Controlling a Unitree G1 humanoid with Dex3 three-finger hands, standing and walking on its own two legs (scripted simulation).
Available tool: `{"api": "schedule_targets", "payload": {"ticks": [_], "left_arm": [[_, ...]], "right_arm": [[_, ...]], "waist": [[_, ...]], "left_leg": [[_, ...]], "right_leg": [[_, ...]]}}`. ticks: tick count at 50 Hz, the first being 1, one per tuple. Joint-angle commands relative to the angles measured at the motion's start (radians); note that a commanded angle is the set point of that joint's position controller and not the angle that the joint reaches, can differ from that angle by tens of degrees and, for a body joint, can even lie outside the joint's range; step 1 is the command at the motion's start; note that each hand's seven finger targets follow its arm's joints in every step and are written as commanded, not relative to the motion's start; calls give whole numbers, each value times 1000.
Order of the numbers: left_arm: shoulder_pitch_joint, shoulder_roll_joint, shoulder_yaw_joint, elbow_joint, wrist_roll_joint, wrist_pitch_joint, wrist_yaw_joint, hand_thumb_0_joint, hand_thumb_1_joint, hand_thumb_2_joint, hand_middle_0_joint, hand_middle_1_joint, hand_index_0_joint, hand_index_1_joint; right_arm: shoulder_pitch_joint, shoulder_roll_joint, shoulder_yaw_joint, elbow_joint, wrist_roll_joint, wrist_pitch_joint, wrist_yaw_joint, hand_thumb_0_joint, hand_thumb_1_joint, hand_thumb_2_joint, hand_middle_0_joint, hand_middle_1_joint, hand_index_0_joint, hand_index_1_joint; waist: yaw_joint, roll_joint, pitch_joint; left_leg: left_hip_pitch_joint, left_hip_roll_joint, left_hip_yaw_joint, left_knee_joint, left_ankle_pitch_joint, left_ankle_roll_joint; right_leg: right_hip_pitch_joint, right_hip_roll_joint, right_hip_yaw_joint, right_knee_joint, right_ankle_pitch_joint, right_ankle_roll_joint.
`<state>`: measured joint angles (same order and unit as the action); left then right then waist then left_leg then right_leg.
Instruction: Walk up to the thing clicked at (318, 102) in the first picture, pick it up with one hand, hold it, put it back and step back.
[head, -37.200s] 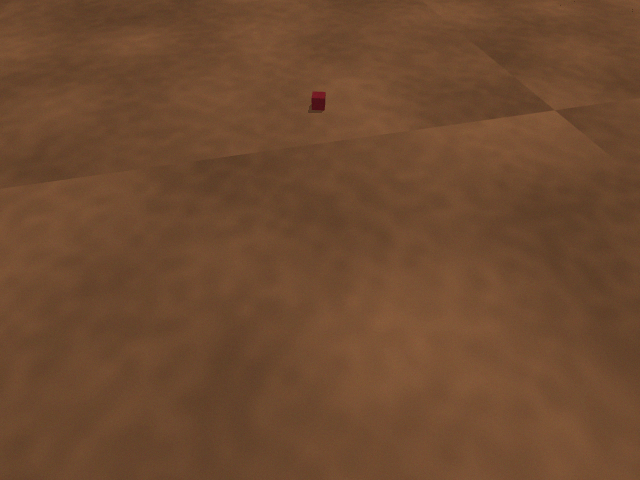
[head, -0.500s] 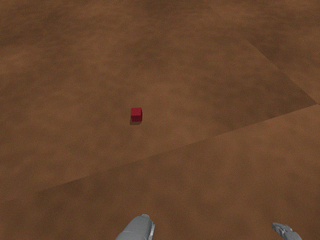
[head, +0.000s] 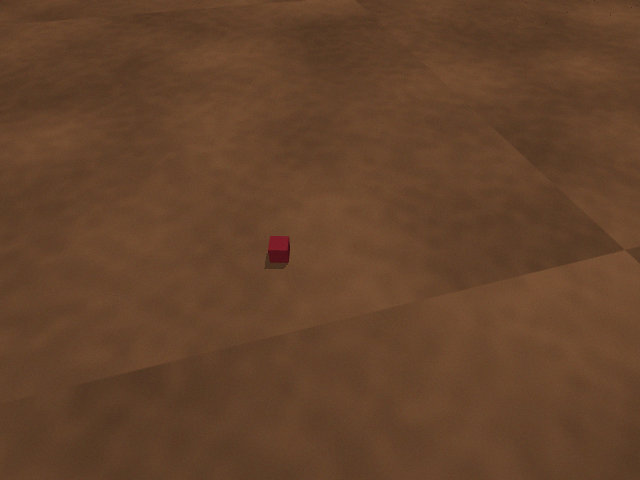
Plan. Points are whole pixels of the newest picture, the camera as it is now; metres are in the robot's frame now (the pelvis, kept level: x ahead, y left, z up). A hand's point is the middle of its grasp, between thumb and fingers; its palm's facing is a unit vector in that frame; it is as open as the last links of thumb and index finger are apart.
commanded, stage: step back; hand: left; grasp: from above
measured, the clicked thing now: (279, 249) +1.09 +0.21 -0.72
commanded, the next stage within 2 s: stand in 0.58 s
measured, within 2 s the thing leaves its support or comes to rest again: neither
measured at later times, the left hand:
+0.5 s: hand out of the picture +0.14 +0.30 -0.15, palm faces -0.01 -0.93 -0.36, open 7.4 cm
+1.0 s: hand out of the picture +0.12 +0.28 -0.14, palm faces -0.04 -0.94 -0.33, open 7.4 cm
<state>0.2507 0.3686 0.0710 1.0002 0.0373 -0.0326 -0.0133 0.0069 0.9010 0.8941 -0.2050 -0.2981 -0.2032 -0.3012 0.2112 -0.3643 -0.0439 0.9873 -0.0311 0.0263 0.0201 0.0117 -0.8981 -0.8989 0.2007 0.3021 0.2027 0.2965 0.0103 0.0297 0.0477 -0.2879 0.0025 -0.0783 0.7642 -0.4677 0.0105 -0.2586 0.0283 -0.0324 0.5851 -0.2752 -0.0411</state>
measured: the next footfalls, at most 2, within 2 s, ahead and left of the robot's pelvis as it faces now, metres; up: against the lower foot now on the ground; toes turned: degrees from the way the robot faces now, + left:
left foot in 0.20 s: +0.10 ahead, +0.16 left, +0.00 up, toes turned +1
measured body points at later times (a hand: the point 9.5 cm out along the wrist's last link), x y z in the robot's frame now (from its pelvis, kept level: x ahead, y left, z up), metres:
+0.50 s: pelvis +0.05 +0.03 +0.01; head +0.07 +0.04 +0.46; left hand +0.14 +0.34 -0.12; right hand +0.15 -0.26 -0.12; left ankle +0.06 +0.16 -0.73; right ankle +0.03 -0.10 -0.73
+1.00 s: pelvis +0.03 +0.03 +0.02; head +0.04 +0.04 +0.47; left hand +0.12 +0.33 -0.11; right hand +0.11 -0.27 -0.11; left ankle +0.06 +0.16 -0.73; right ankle +0.03 -0.10 -0.73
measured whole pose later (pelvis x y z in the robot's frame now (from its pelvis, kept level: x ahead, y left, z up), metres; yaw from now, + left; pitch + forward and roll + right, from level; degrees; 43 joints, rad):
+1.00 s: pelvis +0.03 +0.03 +0.02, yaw +0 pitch -3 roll +0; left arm 0.08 0.35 0.00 1.14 0.01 -0.02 -0.01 0.00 0.90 0.89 -0.21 -0.30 -0.20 -0.30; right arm 0.07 -0.35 -0.01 1.15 -0.01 -0.01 0.02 0.01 -0.90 -0.90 0.20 0.30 0.20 0.30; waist -0.01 -0.01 0.06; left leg -0.14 0.02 0.02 0.33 -0.14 -0.01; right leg -0.10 -0.02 0.02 0.33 -0.19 0.02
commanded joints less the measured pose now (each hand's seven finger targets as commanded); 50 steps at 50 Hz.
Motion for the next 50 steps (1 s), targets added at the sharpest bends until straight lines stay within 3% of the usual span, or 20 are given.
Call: {"api": "schedule_targets", "payload": {"ticks": [1, 5, 8, 9, 10, 11, 12, 13, 14, 16, 17, 19, 22, 28, 29, 31, 40, 45, 48, 50], "left_arm": [[-46, 294, 74, -95, -3, -43, 28, 0, 900, 900, -200, -300, -200, -300], [-92, 283, 61, -100, 1, -39, 20, 0, 900, 900, -200, -300, -200, -300], [-125, 240, 32, -111, -14, -15, 15, 0, 900, 900, -200, -300, -200, -300], [-113, 208, 16, -110, -17, -9, 14, 0, 900, 900, -200, -300, -200, -300], [-109, 166, 4, -115, -24, -6, 13, 0, 900, 900, -200, -300, -200, -300], [-86, 149, 0, -98, -40, 3, 14, 0, 900, 900, -200, -300, -200, -300], [-74, 212, 19, -66, -34, 8, 20, 0, 900, 900, -200, -300, -200, -300], [-57, 206, 14, -55, -30, 6, 18, 0, 900, 900, -200, -300, -200, -300], [-37, 185, 10, -40, -29, 1, 18, 0, 900, 900, -200, -300, -200, -300], [-34, 214, 14, -15, -29, -14, 24, 0, 900, 900, -200, -300, -200, -300], [-61, 232, 14, -17, -29, -17, 24, 0, 900, 900, -200, -300, -200, -300], [-115, 237, 13, -26, -32, -20, 26, 0, 900, 900, -200, -300, -200, -300], [-127, 222, 6, -13, -38, -16, 33, 0, 900, 900, -200, -300, -200, -300], [-160, 214, -1, 2, -31, -8, 36, 0, 900, 900, -200, -300, -200, -300], [-168, 185, -18, 23, -38, -6, 31, 0, 900, 900, -200, -300, -200, -300], [-179, 186, -19, 30, -39, -3, 31, 0, 900, 900, -200, -300, -200, -300], [-227, 198, -24, 63, -32, -5, 23, 0, 900, 900, -200, -300, -200, -300], [-232, 196, -27, 76, -29, -8, 20, 0, 900, 900, -200, -300, -200, -300], [-225, 196, -27, 84, -27, -4, 17, 0, 900, 900, -200, -300, -200, -300], [-211, 196, -27, 89, -26, -1, 15, 0, 900, 900, -200, -300, -200, -300]], "right_arm": [[-32, -216, -62, -71, 3, -42, -13, 0, -900, -900, 200, 300, 200, 300], [2, -186, -56, -57, 1, -50, -2, 0, -900, -900, 200, 300, 200, 300], [15, -167, -63, -25, -5, -55, -11, 0, -900, -900, 200, 300, 200, 300], [7, -181, -66, -26, -10, -58, -18, 0, -900, -900, 200, 300, 200, 300], [13, -214, -70, -26, -18, -66, -26, 0, -900, -900, 200, 300, 200, 300], [-57, -270, -65, -50, -12, -72, -28, 0, -900, -900, 200, 300, 200, 300], [-107, -299, -69, -58, -3, -68, -24, 0, -900, -900, 200, 300, 200, 300], [-145, -275, -62, -63, -6, -67, -23, 0, -900, -900, 200, 300, 200, 300], [-172, -253, -50, -58, -3, -65, -24, 0, -900, -900, 200, 300, 200, 300], [-173, -217, -37, -44, 9, -64, -25, 0, -900, -900, 200, 300, 200, 300], [-163, -199, -31, -37, 15, -63, -26, 0, -900, -900, 200, 300, 200, 300], [-135, -197, -32, -11, 17, -65, -30, 0, -900, -900, 200, 300, 200, 300], [-149, -202, -34, 11, 23, -65, -34, 0, -900, -900, 200, 300, 200, 300], [-196, -187, -33, 26, 24, -55, -36, 0, -900, -900, 200, 300, 200, 300], [-182, -198, -21, 38, 29, -59, -32, 0, -900, -900, 200, 300, 200, 300], [-194, -197, -20, 48, 26, -64, -30, 0, -900, -900, 200, 300, 200, 300], [-236, -183, -11, 71, 25, -62, -20, 0, -900, -900, 200, 300, 200, 300], [-226, -188, -9, 85, 25, -64, -18, 0, -900, -900, 200, 300, 200, 300], [-209, -191, -7, 97, 22, -60, -18, 0, -900, -900, 200, 300, 200, 300], [-216, -201, -9, 96, 20, -59, -16, 0, -900, -900, 200, 300, 200, 300]], "waist": [[16, -57, 89], [-4, -186, -1], [-27, -134, -35], [-34, -87, -46], [-36, 4, -78], [-5, 108, -63], [0, 77, -35], [22, 53, -24], [39, 68, -30], [32, 80, -65], [14, 40, -81], [-12, 3, -112], [-5, 2, -153], [-4, -27, -145], [-10, -19, -143], [-7, -20, -131], [-8, -25, -89], [-15, -20, -90], [-19, -3, -39], [-8, 7, -47]], "left_leg": [[-266, 42, -73, 152, 6, 3], [-67, 49, 44, -46, 26, -12], [156, -10, 116, -268, 204, -15], [211, 13, 73, -310, 238, -4], [213, 140, -94, -391, 200, 27], [98, 284, -307, -483, 46, 111], [-47, 323, -309, -485, -19, 181], [-56, 293, -246, -462, 19, 167], [-26, 245, -158, -406, 140, 126], [-22, 164, -54, -318, 323, 48], [-2, 130, -19, -292, 334, 29], [85, 114, 14, -282, 458, 19], [148, 128, 28, -263, 648, 29], [172, 135, 46, -300, 610, 32], [179, 140, 2, -339, 621, 34], [203, 143, 5, -363, 656, 29], [207, 133, 12, -458, 448, 7], [203, 135, 8, -480, 416, 3], [150, 127, -2, -522, 241, -3], [133, 136, -22, -541, 195, 1]], "right_leg": [[43, -358, 490, -370, -403, -177], [-16, -285, 277, -280, -116, -134], [-123, -208, 167, -132, 9, -80], [-168, -176, 137, -82, 11, -53], [-170, -124, 103, 17, 47, -21], [-148, -33, 47, 90, -123, 23], [-27, -55, 65, 144, -229, 26], [6, -61, 63, 104, -196, 19], [37, -63, 56, -22, -110, 14], [120, -90, 117, -116, 138, 5], [117, -116, 153, -119, 204, -5], [115, -141, 161, -99, 339, -13], [138, -134, 130, -91, 429, -3], [129, -133, 125, -111, 404, 6], [156, -139, 124, -150, 406, 20], [157, -137, 120, -165, 390, 26], [155, -150, 126, -286, 230, 33], [162, -153, 127, -308, 201, 34], [126, -146, 129, -330, 88, 34], [135, -141, 121, -318, 74, 30]]}}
